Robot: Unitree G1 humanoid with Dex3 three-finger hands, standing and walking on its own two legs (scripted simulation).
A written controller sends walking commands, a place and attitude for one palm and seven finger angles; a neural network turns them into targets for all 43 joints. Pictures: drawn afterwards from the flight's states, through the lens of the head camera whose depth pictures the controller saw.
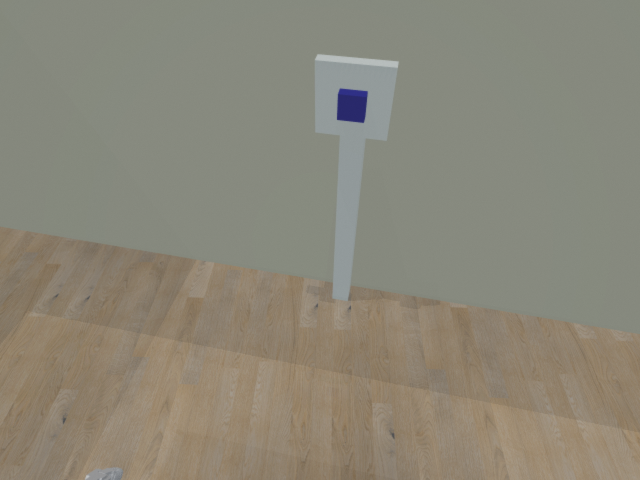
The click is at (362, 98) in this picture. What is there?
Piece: button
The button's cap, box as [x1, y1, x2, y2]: [337, 89, 367, 122]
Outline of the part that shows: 340,89 338,93 337,119 363,122 367,91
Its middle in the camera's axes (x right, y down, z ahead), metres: +0.07 -0.29 +0.84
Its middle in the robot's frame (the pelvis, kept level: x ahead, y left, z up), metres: +0.83 -0.02 +0.05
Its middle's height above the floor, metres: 0.82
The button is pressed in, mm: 0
